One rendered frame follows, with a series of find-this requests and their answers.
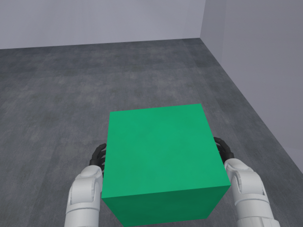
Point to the right robot forearm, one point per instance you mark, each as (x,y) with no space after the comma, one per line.
(249,195)

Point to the robot left hand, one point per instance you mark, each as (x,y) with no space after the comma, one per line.
(97,157)

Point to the robot right hand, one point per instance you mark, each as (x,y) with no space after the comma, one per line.
(223,149)

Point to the carton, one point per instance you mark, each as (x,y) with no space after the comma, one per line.
(162,165)

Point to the left robot forearm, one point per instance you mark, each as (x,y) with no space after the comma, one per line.
(83,204)

